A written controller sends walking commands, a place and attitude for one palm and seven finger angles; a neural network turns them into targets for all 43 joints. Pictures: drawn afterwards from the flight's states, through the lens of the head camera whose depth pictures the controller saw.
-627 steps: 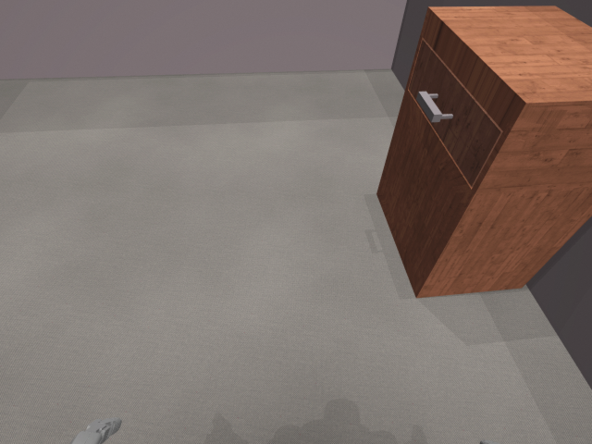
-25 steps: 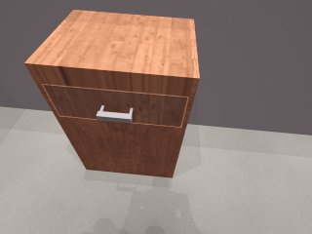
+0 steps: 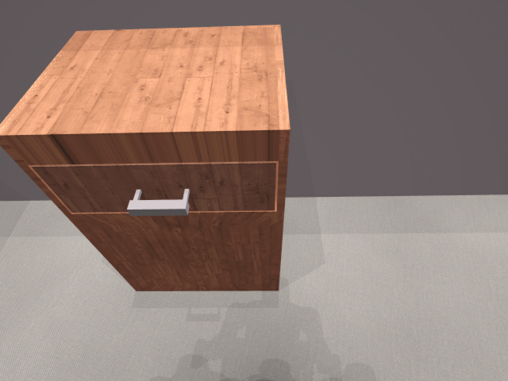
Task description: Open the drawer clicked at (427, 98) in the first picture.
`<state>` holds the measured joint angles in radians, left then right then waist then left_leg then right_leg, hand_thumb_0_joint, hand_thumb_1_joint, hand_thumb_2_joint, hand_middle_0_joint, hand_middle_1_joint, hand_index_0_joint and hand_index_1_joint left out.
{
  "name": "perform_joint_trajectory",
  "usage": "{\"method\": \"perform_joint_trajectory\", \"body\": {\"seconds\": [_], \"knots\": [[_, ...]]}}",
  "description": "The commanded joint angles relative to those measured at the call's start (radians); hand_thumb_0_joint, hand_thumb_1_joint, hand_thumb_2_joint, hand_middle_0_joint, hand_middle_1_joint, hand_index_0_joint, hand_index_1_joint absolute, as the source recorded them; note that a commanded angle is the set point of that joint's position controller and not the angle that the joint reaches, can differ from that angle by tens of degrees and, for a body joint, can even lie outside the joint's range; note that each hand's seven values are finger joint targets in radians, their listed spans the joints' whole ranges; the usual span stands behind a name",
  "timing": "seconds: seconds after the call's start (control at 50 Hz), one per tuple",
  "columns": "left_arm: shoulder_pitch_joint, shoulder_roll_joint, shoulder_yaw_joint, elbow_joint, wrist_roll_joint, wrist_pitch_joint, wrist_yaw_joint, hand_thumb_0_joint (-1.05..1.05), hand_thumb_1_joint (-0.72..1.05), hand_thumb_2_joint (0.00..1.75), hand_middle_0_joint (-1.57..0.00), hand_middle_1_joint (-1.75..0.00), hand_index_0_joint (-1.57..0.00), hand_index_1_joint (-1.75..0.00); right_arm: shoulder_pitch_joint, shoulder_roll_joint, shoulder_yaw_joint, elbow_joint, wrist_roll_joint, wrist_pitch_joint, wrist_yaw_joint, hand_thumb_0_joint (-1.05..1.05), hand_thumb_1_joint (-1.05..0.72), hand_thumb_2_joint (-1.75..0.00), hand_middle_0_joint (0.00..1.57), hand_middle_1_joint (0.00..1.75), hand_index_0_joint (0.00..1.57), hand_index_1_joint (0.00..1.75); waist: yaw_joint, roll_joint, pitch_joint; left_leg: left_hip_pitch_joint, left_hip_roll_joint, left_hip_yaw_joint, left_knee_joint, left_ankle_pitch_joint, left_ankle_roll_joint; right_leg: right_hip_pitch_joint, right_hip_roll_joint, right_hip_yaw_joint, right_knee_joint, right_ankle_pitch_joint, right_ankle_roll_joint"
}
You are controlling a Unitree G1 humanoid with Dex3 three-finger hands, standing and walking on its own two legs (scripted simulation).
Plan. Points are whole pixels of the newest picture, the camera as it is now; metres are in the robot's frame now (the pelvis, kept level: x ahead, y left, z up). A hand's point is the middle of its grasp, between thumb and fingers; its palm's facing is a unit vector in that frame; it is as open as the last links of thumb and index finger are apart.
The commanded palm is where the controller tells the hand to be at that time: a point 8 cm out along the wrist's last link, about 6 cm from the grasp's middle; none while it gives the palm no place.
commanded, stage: come to a stop and stand still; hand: left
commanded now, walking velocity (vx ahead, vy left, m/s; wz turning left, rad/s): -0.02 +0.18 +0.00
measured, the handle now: (160, 200) +0.50 +0.25 -0.10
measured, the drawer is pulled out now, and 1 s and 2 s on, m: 0.00 0.00 0.00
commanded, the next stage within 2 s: look again from close up in 0.50 s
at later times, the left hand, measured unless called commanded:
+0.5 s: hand out of the picture -0.03 +0.20 -0.17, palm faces +0.07 -0.98 -0.17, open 7.4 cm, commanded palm none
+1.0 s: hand out of the picture +0.01 +0.17 -0.17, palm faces +0.04 -0.98 -0.21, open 7.3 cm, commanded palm none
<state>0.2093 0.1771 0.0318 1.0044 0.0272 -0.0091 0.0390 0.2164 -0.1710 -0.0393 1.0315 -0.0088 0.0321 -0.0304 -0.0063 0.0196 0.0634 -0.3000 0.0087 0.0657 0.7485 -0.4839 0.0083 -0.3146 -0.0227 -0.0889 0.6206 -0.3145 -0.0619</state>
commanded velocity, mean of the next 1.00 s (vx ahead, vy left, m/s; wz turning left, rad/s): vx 0.04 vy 0.01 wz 0.00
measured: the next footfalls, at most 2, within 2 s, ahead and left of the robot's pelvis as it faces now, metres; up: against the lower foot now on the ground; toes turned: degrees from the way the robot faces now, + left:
left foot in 0.32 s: +0.00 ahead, +0.11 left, +0.00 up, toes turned +1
right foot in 0.62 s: +0.00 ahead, -0.09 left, +0.00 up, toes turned -2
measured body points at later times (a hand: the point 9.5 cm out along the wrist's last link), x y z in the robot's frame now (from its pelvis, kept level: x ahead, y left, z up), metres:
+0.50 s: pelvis -0.03 +0.02 +0.01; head -0.03 +0.03 +0.46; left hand -0.03 +0.25 -0.15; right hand -0.04 -0.20 -0.14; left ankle -0.06 +0.13 -0.73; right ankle -0.04 -0.08 -0.69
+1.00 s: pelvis +0.00 +0.00 +0.00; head +0.00 -0.01 +0.45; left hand +0.01 +0.22 -0.15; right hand +0.00 -0.22 -0.16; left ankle -0.04 +0.10 -0.73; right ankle -0.04 -0.09 -0.73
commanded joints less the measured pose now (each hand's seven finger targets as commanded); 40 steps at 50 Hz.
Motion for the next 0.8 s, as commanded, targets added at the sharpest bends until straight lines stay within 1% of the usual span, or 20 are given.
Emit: {"method": "perform_joint_trajectory", "body": {"seconds": [0.0, 0.14, 0.2, 0.24, 0.26, 0.3, 0.32, 0.36, 0.38, 0.44, 0.52, 0.56, 0.58, 0.6, 0.62, 0.64, 0.68, 0.72, 0.76, 0.78], "knots": [[0.073, 0.139, 0.026, -0.047, 0.001, -0.006, 0.005, 0.0, 0.9, 0.9, -0.2, -0.3, -0.2, -0.3, 0.048, -0.036, -0.008, -0.04, -0.002, -0.002, 0.011, 0.0, -0.9, -0.9, 0.2, 0.3, 0.2, 0.3, 0.026, -0.172, -0.075, -0.114, 0.005, -0.067, 0.244, -0.02, -0.017, 0.106, -0.283, 0.265, -0.255, 0.599, -0.15], [0.105, 0.181, 0.055, -0.058, 0.007, 0.0, 0.005, 0.0, 0.9, 0.9, -0.2, -0.3, -0.2, -0.3, 0.034, -0.027, -0.004, -0.061, -0.001, -0.008, 0.02, 0.0, -0.9, -0.9, 0.2, 0.3, 0.2, 0.3, 0.059, -0.149, -0.114, -0.094, -0.006, -0.025, 0.032, -0.001, -0.036, 0.185, -0.29, 0.284, -0.276, 0.437, -0.159], [0.089, 0.186, 0.055, -0.056, 0.002, 0.005, 0.0, 0.0, 0.9, 0.9, -0.2, -0.3, -0.2, -0.3, 0.086, -0.026, 0.002, -0.052, -0.004, -0.017, 0.019, 0.0, -0.9, -0.9, 0.2, 0.3, 0.2, 0.3, 0.039, -0.132, -0.135, 0.005, -0.02, -0.014, -0.108, 0.074, -0.021, 0.147, -0.258, 0.275, -0.291, 0.274, -0.135], [0.048, 0.165, 0.053, -0.056, -0.002, 0.014, -0.003, 0.0, 0.9, 0.9, -0.2, -0.3, -0.2, -0.3, 0.174, -0.017, 0.006, -0.021, -0.005, -0.024, 0.017, 0.0, -0.9, -0.9, 0.2, 0.3, 0.2, 0.3, -0.005, -0.147, -0.115, 0.179, -0.02, 0.003, -0.297, 0.196, -0.011, 0.009, -0.204, 0.222, -0.278, 0.036, -0.077], [0.037, 0.136, 0.043, -0.056, -0.008, 0.018, -0.007, 0.0, 0.9, 0.9, -0.2, -0.3, -0.2, -0.3, 0.201, -0.033, 0.008, -0.003, -0.007, -0.028, 0.014, 0.0, -0.9, -0.9, 0.2, 0.3, 0.2, 0.3, -0.01, -0.098, -0.09, 0.239, 0.003, -0.019, -0.352, 0.203, 0.002, -0.056, -0.154, 0.181, -0.264, -0.082, -0.038], [0.038, 0.047, 0.023, -0.071, -0.01, 0.025, -0.019, 0.0, 0.9, 0.9, -0.2, -0.3, -0.2, -0.3, 0.215, -0.116, -0.002, -0.016, -0.028, -0.032, 0.01, 0.0, -0.9, -0.9, 0.2, 0.3, 0.2, 0.3, -0.014, 0.175, 0.001, 0.13, 0.219, -0.293, -0.548, -0.035, 0.092, -0.153, -0.004, 0.037, -0.058, -0.173, 0.028], [0.02, 0.038, 0.018, -0.081, -0.004, 0.019, -0.023, 0.0, 0.9, 0.9, -0.2, -0.3, -0.2, -0.3, 0.195, -0.137, -0.003, -0.035, -0.032, -0.031, 0.007, 0.0, -0.9, -0.9, 0.2, 0.3, 0.2, 0.3, -0.014, 0.184, 0.058, 0.036, 0.292, -0.385, -0.621, -0.119, 0.156, -0.161, 0.023, 0.0, 0.053, -0.156, 0.034], [0.024, 0.042, 0.018, -0.049, 0.011, 0.023, -0.032, 0.0, 0.9, 0.9, -0.2, -0.3, -0.2, -0.3, 0.124, -0.103, 0.009, -0.041, -0.028, -0.041, 0.0, 0.0, -0.9, -0.9, 0.2, 0.3, 0.2, 0.3, 0.003, 0.209, 0.112, -0.074, 0.273, -0.367, -0.656, -0.154, 0.18, -0.134, -0.007, 0.06, 0.239, -0.125, 0.025], [0.06, 0.035, 0.018, -0.033, 0.011, 0.022, -0.038, 0.0, 0.9, 0.9, -0.2, -0.3, -0.2, -0.3, 0.104, -0.096, 0.013, -0.046, -0.026, -0.045, -0.002, 0.0, -0.9, -0.9, 0.2, 0.3, 0.2, 0.3, 0.021, 0.174, 0.109, -0.072, 0.252, -0.32, -0.636, -0.1, 0.175, -0.135, -0.006, 0.066, 0.287, -0.097, 0.025], [0.085, 0.01, 0.007, -0.01, 0.006, 0.008, -0.045, 0.0, 0.9, 0.9, -0.2, -0.3, -0.2, -0.3, 0.136, -0.098, 0.015, -0.034, -0.022, -0.06, -0.003, 0.0, -0.9, -0.9, 0.2, 0.3, 0.2, 0.3, 0.014, 0.081, 0.083, 0.037, 0.219, -0.236, -0.593, 0.104, 0.166, -0.162, -0.009, 0.044, 0.276, -0.054, 0.038], [0.06, -0.017, -0.002, -0.011, -0.007, -0.007, -0.035, 0.0, 0.9, 0.9, -0.2, -0.3, -0.2, -0.3, 0.215, -0.096, 0.015, 0.006, -0.027, -0.066, -0.011, 0.0, -0.9, -0.9, 0.2, 0.3, 0.2, 0.3, -0.014, 0.093, 0.005, 0.159, 0.227, -0.221, -0.48, 0.46, 0.181, -0.07, -0.003, 0.031, 0.038, -0.138, 0.048], [0.115, -0.017, -0.001, 0.022, -0.011, -0.017, -0.029, 0.0, 0.9, 0.9, -0.2, -0.3, -0.2, -0.3, 0.218, -0.089, 0.017, 0.024, -0.018, -0.062, -0.015, 0.0, -0.9, -0.9, 0.2, 0.3, 0.2, 0.3, 0.012, 0.06, -0.036, 0.135, 0.191, -0.178, -0.39, 0.516, 0.14, 0.075, 0.002, 0.021, -0.16, 0.005, 0.054], [0.269, 0.058, -0.01, 0.122, -0.007, -0.04, 0.021, 0.0, 0.9, 0.9, -0.2, -0.3, -0.2, -0.3, 0.012, -0.125, 0.014, -0.023, 0.007, -0.077, 0.007, 0.0, -0.9, -0.9, 0.2, 0.3, 0.2, 0.3, 0.11, -0.013, 0.026, -0.009, 0.149, -0.068, -0.147, 0.425, 0.042, 0.104, -0.094, 0.163, -0.267, 0.278, 0.053], [0.255, 0.109, -0.011, 0.079, -0.008, -0.048, 0.018, 0.0, 0.9, 0.9, -0.2, -0.3, -0.2, -0.3, 0.06, -0.01, 0.027, -0.072, 0.001, -0.06, 0.018, 0.0, -0.9, -0.9, 0.2, 0.3, 0.2, 0.3, 0.043, -0.2, 0.039, -0.09, 0.026, -0.035, -0.044, 0.061, 0.005, 0.064, -0.218, 0.367, -0.375, 0.206, 0.029], [0.199, 0.083, -0.024, 0.055, -0.009, -0.053, 0.011, 0.0, 0.9, 0.9, -0.2, -0.3, -0.2, -0.3, 0.103, -0.003, 0.031, -0.063, -0.008, -0.051, 0.021, 0.0, -0.9, -0.9, 0.2, 0.3, 0.2, 0.3, 0.004, -0.127, 0.031, -0.07, 0.041, -0.052, 0.025, 0.003, 0.001, 0.046, -0.242, 0.336, -0.37, 0.216, -0.042], [0.176, 0.116, -0.022, 0.048, -0.009, -0.059, 0.005, 0.0, 0.9, 0.9, -0.2, -0.3, -0.2, -0.3, 0.154, 0.01, 0.034, -0.055, -0.008, -0.05, 0.028, 0.0, -0.9, -0.9, 0.2, 0.3, 0.2, 0.3, -0.006, -0.068, -0.091, -0.029, 0.027, -0.02, -0.003, -0.001, 0.001, 0.111, -0.239, 0.296, -0.347, 0.189, -0.078], [0.152, 0.087, -0.003, 0.052, -0.013, -0.069, 0.017, 0.0, 0.9, 0.9, -0.2, -0.3, -0.2, -0.3, 0.184, -0.006, 0.034, -0.02, -0.005, -0.055, 0.027, 0.0, -0.9, -0.9, 0.2, 0.3, 0.2, 0.3, -0.023, -0.266, -0.196, -0.042, 0.032, -0.039, -0.028, 0.057, 0.011, 0.268, -0.187, 0.241, -0.229, 0.562, -0.087], [0.121, 0.069, -0.013, 0.042, -0.018, -0.061, 0.02, 0.0, 0.9, 0.9, -0.2, -0.3, -0.2, -0.3, 0.208, -0.003, 0.038, 0.0, 0.001, -0.062, 0.015, 0.0, -0.9, -0.9, 0.2, 0.3, 0.2, 0.3, -0.036, -0.161, -0.211, 0.067, 0.027, -0.034, -0.183, 0.155, 0.003, 0.258, -0.168, 0.198, -0.171, 0.618, -0.079], [0.123, 0.051, -0.017, 0.047, -0.023, -0.045, 0.014, 0.0, 0.9, 0.9, -0.2, -0.3, -0.2, -0.3, 0.216, -0.019, 0.038, 0.034, -0.006, -0.071, 0.01, 0.0, -0.9, -0.9, 0.2, 0.3, 0.2, 0.3, -0.026, 0.084, -0.122, 0.127, 0.081, -0.091, -0.282, 0.424, 0.021, 0.156, -0.097, 0.149, -0.099, 0.416, -0.025], [0.135, 0.041, -0.019, 0.047, -0.023, -0.037, 0.014, 0.0, 0.9, 0.9, -0.2, -0.3, -0.2, -0.3, 0.204, -0.035, 0.039, 0.032, -0.01, -0.07, 0.003, 0.0, -0.9, -0.9, 0.2, 0.3, 0.2, 0.3, -0.011, 0.121, -0.078, 0.1, 0.124, -0.118, -0.283, 0.517, 0.042, 0.13, -0.065, 0.126, -0.11, 0.291, -0.008]]}}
